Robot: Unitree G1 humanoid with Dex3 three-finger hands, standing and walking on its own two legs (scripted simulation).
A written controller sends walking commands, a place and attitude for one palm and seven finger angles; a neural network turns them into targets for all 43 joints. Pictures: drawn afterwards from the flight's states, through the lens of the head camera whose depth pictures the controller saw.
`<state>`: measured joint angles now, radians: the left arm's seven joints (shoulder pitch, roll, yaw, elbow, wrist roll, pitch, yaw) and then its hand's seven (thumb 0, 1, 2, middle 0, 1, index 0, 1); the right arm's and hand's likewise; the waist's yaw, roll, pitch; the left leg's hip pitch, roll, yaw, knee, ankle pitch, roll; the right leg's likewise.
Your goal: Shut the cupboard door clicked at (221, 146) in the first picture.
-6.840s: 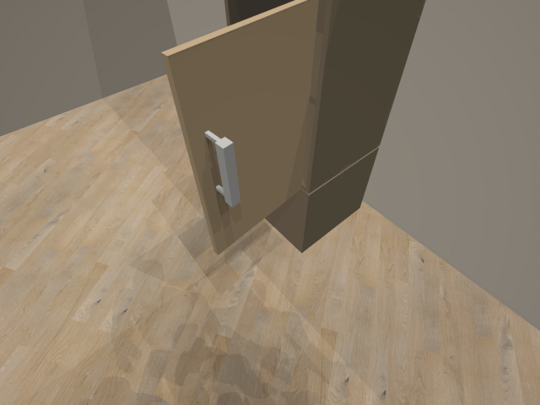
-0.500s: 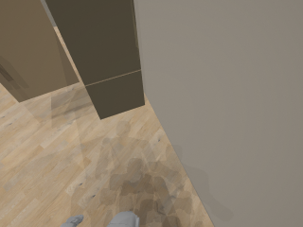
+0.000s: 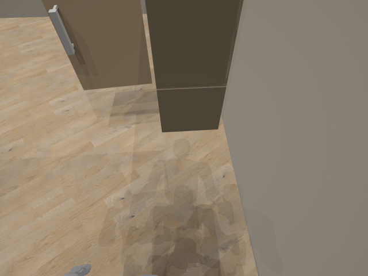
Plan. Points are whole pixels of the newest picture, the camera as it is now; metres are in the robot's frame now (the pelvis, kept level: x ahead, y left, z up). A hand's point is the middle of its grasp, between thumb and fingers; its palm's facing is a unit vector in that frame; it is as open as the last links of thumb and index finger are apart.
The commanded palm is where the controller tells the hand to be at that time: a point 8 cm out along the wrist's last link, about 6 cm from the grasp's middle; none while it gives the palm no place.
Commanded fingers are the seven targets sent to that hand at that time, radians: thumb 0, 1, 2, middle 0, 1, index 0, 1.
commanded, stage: turn to face it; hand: left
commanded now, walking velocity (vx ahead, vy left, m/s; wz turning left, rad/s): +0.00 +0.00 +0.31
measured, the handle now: (63, 30) +0.96 +0.56 +0.00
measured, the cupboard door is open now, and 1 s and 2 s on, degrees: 95 95 95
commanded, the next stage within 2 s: take the last steps up to it in 0.20 s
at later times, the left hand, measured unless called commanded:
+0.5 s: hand out of the picture +0.03 +0.20 -0.17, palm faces +0.20 -0.96 -0.20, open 7.3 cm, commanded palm none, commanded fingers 0.00 0.90 0.90 -0.20 -0.30 -0.20 -0.30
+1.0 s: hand out of the picture +0.00 +0.22 -0.18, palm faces +0.36 -0.92 -0.16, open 7.3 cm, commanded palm none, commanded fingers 0.00 0.90 0.90 -0.20 -0.30 -0.20 -0.30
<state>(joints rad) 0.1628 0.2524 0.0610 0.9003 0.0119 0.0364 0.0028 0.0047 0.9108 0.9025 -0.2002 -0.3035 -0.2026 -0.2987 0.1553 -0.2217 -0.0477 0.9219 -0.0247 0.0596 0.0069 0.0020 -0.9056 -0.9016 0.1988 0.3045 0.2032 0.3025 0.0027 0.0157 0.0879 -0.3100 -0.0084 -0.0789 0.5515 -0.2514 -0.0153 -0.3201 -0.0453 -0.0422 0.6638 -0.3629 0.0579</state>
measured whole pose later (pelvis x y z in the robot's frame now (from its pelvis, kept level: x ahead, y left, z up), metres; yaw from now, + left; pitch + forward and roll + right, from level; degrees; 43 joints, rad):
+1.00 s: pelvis +0.13 +0.08 -0.01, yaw +15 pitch +0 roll +1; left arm 0.42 0.15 0.04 1.13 0.02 -0.02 -0.01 0.00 0.91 0.90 -0.20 -0.30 -0.21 -0.30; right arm 0.13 -0.21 -0.04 0.97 -0.03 -0.04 0.03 0.00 -0.91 -0.90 0.19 0.30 0.20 0.30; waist 0.05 -0.03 0.09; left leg -0.40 0.05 0.11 0.61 -0.18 0.01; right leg -0.18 -0.16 -0.09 0.82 -0.52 0.04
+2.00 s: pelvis +0.46 +0.21 +0.01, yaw +10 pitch +0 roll +1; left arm 0.23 0.17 0.05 1.04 0.03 -0.02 -0.01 0.01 0.93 0.90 -0.20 -0.30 -0.20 -0.30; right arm 0.24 -0.18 -0.03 1.04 -0.03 -0.04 -0.02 -0.01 -0.94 -0.90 0.20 0.30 0.20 0.30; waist 0.02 -0.01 0.04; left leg -0.23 0.01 0.15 0.43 -0.20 0.04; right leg -0.45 -0.09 -0.09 0.84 -0.35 -0.01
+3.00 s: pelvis +0.54 +0.23 +0.00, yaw +9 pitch -1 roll +0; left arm 0.28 0.17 -0.02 1.05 0.02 0.00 0.03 0.01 0.92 0.90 -0.20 -0.30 -0.21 -0.30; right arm 0.23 -0.18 0.00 0.97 -0.01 -0.01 -0.02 0.00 -0.92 -0.90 0.19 0.30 0.20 0.30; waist 0.01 0.01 0.04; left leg -0.21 0.00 0.08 0.54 -0.31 0.04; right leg -0.21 -0.01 -0.03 0.53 -0.30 0.00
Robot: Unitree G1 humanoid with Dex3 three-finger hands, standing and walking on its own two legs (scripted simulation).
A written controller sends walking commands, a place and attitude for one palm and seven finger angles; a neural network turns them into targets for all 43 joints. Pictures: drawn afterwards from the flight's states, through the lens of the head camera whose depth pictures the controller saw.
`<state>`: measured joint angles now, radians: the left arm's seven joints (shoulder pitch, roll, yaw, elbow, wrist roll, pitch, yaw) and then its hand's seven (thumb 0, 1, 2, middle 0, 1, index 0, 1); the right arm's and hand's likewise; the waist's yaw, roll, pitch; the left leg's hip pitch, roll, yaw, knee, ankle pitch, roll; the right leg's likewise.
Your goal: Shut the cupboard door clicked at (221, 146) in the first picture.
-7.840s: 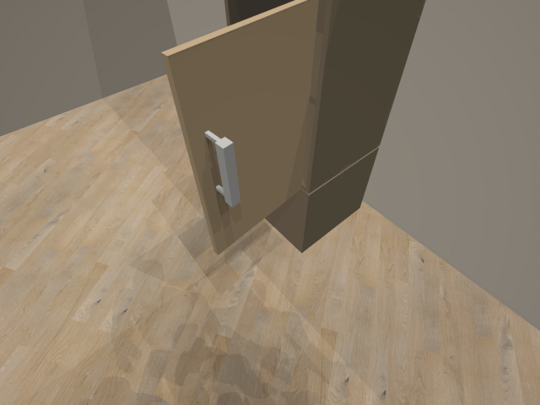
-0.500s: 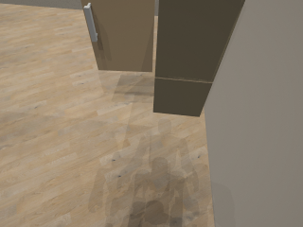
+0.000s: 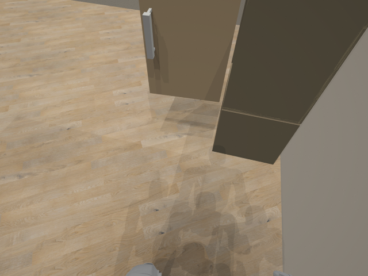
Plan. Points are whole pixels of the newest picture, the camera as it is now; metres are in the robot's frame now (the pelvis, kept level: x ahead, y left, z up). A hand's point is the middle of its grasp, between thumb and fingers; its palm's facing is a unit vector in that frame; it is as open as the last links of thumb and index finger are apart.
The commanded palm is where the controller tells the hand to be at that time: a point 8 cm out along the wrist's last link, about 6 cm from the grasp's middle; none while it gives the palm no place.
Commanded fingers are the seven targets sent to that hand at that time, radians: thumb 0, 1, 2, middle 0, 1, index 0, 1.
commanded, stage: take the last steps up to it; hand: left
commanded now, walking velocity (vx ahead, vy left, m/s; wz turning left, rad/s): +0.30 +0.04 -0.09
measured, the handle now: (150, 34) +0.93 +0.24 +0.01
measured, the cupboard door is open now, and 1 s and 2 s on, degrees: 95 95 95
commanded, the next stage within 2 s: come to a stop and stand still in 0.98 s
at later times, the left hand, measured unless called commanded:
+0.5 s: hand (127, 229) +0.23 +0.17 -0.13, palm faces +0.01 -0.97 -0.24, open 7.2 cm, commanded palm none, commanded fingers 0.00 0.90 0.90 -0.20 -0.30 -0.20 -0.30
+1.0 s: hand (128, 168) +0.41 +0.22 -0.15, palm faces -0.03 -0.98 -0.20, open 7.3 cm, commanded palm none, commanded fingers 0.00 0.90 0.90 -0.20 -0.30 -0.20 -0.30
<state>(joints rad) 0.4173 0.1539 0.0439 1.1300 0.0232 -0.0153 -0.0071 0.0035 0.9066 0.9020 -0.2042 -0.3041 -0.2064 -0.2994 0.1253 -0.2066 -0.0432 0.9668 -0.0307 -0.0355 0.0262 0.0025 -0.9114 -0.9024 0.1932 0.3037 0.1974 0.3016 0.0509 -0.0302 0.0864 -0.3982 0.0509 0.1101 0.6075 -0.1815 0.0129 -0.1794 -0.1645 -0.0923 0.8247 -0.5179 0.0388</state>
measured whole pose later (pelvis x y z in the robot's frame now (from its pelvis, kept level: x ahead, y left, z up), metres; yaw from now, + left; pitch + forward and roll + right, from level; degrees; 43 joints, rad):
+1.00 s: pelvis +0.36 +0.04 +0.02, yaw -5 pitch +0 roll +1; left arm 0.23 0.17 0.05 1.04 0.03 -0.02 -0.01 0.01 0.93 0.90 -0.20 -0.30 -0.20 -0.30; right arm 0.24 -0.18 -0.03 1.04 -0.03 -0.04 -0.02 -0.01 -0.94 -0.90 0.20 0.30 0.20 0.30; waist 0.02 -0.01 0.04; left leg -0.23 0.01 0.15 0.43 -0.20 0.04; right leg -0.45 -0.09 -0.09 0.84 -0.35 -0.01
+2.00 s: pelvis +0.44 +0.04 +0.01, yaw -6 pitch -1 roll +0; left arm 0.28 0.17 -0.02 1.05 0.02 0.00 0.03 0.01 0.92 0.90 -0.20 -0.30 -0.21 -0.30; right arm 0.23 -0.18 0.00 0.97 -0.01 -0.01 -0.02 0.00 -0.92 -0.90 0.19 0.30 0.20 0.30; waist 0.01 0.01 0.04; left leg -0.21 0.00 0.08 0.54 -0.31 0.04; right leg -0.21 -0.01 -0.03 0.53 -0.30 0.00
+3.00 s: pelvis +0.45 +0.02 +0.01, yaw -6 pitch +1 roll +1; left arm 0.44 0.19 0.03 0.42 -0.10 -0.01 0.08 0.01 0.91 0.90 -0.21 -0.31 -0.21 -0.30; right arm 0.31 -0.19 0.02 0.95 0.03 -0.20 -0.08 0.01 -0.91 -0.90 0.20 0.30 0.20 0.30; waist 0.00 -0.02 0.03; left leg -0.21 -0.01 0.07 0.50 -0.31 0.01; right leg -0.26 -0.03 -0.04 0.62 -0.34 -0.02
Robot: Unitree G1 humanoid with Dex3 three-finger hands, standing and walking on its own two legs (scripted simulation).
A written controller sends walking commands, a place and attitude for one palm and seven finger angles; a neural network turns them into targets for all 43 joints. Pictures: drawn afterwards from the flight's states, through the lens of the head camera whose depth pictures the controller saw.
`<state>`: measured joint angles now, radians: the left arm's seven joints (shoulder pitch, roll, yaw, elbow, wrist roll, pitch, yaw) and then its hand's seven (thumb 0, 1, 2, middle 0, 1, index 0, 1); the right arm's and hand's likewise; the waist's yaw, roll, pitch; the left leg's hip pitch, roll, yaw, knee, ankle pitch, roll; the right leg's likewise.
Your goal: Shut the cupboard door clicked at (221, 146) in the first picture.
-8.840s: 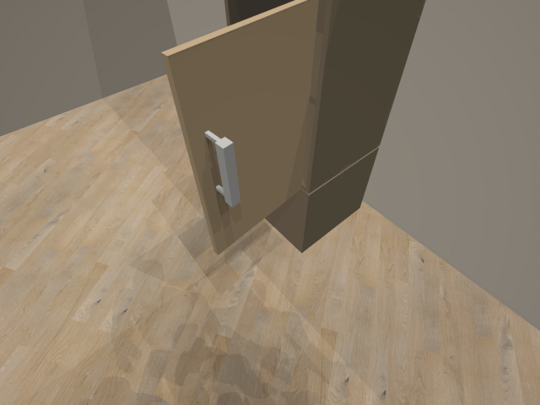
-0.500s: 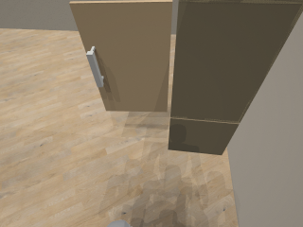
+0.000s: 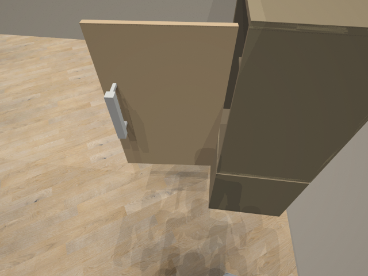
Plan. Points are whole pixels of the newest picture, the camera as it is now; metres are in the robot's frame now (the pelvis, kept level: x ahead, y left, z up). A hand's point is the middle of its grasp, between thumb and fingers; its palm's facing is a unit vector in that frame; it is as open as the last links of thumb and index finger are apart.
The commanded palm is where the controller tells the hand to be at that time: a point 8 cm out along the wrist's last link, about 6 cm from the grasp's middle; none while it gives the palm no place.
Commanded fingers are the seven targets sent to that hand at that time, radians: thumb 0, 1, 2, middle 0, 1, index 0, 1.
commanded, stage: come to a stop and stand still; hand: left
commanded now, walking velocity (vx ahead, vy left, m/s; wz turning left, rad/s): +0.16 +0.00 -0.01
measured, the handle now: (118, 111) +0.56 +0.25 -0.01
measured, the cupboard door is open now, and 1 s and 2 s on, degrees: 95 95 95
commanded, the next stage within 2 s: look again from close up in 1.24 s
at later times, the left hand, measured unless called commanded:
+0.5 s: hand (118, 266) +0.17 +0.18 -0.17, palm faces +0.04 -0.97 -0.25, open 7.3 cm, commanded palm none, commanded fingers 0.00 0.90 0.90 -0.20 -0.30 -0.20 -0.30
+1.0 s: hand out of the picture +0.10 +0.18 -0.18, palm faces +0.00 -0.98 -0.21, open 7.3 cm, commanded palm none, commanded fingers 0.00 0.90 0.90 -0.20 -0.30 -0.20 -0.30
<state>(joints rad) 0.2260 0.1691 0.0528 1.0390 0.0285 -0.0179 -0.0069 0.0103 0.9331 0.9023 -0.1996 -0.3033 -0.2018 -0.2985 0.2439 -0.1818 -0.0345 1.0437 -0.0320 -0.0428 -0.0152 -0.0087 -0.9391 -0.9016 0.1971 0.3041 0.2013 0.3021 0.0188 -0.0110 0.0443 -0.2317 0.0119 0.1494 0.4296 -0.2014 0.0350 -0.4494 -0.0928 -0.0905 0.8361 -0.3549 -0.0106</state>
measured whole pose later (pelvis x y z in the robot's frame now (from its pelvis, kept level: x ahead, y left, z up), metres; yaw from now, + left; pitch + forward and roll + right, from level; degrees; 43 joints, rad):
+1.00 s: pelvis +0.08 +0.00 +0.00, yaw -1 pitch -1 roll +0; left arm 0.28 0.17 -0.02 1.05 0.02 0.00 0.03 0.01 0.92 0.90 -0.20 -0.30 -0.21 -0.30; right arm 0.23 -0.18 0.00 0.97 -0.01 -0.01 -0.02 0.00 -0.92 -0.90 0.19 0.30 0.20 0.30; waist 0.01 0.01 0.04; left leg -0.21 0.00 0.08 0.54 -0.31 0.04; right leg -0.21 -0.01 -0.03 0.53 -0.30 0.00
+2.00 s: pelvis +0.10 -0.01 -0.01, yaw +0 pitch +1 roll +1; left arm 0.44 0.19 0.03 0.42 -0.10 -0.01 0.08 0.01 0.91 0.90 -0.21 -0.31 -0.21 -0.30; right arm 0.31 -0.19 0.02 0.95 0.03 -0.20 -0.08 0.01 -0.91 -0.90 0.20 0.30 0.20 0.30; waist 0.00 -0.02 0.03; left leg -0.21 -0.01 0.07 0.50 -0.31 0.01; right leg -0.26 -0.03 -0.04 0.62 -0.34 -0.02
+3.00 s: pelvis +0.04 +0.00 -0.09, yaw +1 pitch +14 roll -3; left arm 0.45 0.22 0.13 -0.10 -0.27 -0.39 -0.21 0.02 0.90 0.90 -1.04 -1.21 -1.04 -1.21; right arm 0.26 -0.25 0.00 0.50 0.01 -0.22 -0.06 0.01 -0.91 -0.90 0.20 0.30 0.20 0.30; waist 0.00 0.02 -0.14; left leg -0.89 0.00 -0.01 1.16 -0.51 0.03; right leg -0.85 -0.02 -0.08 1.11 -0.50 -0.01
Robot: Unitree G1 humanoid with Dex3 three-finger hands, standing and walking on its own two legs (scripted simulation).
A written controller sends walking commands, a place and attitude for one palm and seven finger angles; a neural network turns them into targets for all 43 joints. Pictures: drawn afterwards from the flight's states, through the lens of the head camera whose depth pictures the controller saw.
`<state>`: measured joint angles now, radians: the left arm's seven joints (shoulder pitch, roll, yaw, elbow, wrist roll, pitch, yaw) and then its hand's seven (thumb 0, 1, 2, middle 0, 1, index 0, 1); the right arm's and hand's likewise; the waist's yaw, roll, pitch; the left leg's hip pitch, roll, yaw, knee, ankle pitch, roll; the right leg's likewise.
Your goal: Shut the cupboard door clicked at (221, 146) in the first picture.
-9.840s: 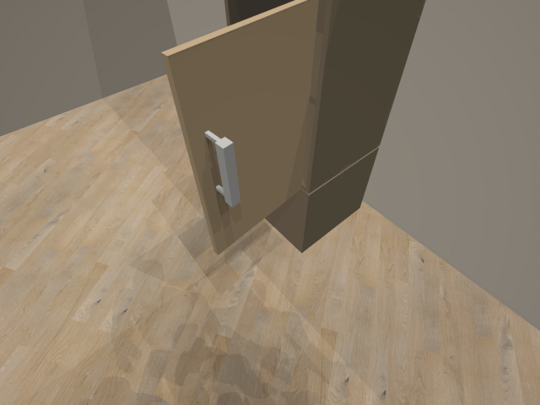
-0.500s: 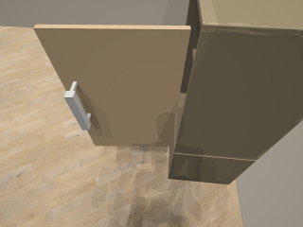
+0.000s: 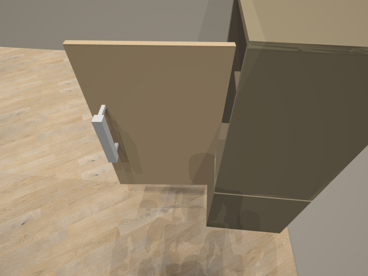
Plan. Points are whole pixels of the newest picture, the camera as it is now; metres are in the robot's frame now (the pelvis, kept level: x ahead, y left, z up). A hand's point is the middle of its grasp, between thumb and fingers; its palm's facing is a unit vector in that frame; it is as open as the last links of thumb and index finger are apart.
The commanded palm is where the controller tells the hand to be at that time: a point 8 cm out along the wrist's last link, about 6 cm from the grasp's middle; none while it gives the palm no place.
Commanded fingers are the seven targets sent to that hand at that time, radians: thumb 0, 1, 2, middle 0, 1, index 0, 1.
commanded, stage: come to a stop and stand still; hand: left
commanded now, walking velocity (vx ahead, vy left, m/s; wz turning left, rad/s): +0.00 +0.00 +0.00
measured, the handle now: (108, 134) +0.47 +0.25 +0.00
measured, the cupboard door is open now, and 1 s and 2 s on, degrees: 95 95 95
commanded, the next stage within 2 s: look again from close up in 0.24 s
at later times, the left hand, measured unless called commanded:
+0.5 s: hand out of the picture +0.02 +0.18 -0.16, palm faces -0.02 -0.98 -0.21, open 7.3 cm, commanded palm none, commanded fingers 0.00 0.90 0.90 -0.20 -0.30 -0.20 -0.30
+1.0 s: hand out of the picture +0.13 +0.18 -0.11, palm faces +0.20 -0.96 -0.21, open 7.3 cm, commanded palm +0.12 +0.22 -0.06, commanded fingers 0.00 0.90 0.90 -0.29 -0.40 -0.29 -0.40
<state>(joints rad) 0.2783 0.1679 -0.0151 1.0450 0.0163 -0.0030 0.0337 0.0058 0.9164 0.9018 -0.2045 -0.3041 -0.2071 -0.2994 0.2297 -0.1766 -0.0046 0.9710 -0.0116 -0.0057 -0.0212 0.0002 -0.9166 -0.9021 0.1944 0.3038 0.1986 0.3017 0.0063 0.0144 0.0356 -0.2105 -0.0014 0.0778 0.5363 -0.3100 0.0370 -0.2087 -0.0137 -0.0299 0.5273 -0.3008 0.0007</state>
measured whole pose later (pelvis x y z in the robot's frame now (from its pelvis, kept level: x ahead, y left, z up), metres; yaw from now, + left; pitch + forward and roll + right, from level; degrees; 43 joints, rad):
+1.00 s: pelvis +0.02 -0.02 +0.00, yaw +1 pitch +1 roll +1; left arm 0.44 0.19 0.03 0.42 -0.10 -0.01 0.08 0.01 0.91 0.90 -0.21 -0.31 -0.21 -0.30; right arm 0.31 -0.19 0.02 0.95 0.03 -0.20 -0.08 0.01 -0.91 -0.90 0.20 0.30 0.20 0.30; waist 0.00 -0.02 0.03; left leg -0.21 -0.01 0.07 0.50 -0.31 0.01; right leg -0.26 -0.03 -0.04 0.62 -0.34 -0.02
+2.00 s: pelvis -0.04 +0.00 -0.08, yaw +2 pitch +14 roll -3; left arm 0.45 0.22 0.13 -0.10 -0.27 -0.39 -0.21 0.02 0.90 0.90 -1.04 -1.21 -1.04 -1.21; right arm 0.26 -0.25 0.00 0.50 0.01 -0.22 -0.06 0.01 -0.91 -0.90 0.20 0.30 0.20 0.30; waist 0.00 0.02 -0.14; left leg -0.89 0.00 -0.01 1.16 -0.51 0.03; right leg -0.85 -0.02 -0.08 1.11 -0.50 -0.01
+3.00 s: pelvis -0.02 -0.03 -0.07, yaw +2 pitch +13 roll -1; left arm 0.37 0.23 0.16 -0.04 -0.28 -0.35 -0.24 0.01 0.90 0.90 -1.30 -1.50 -1.31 -1.50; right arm 0.27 -0.25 0.02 0.49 0.02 -0.17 -0.06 0.01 -0.91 -0.90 0.20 0.30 0.20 0.30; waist 0.01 0.04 -0.14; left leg -0.79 0.02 -0.02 1.07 -0.50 -0.01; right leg -0.76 0.00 -0.09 1.05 -0.50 -0.04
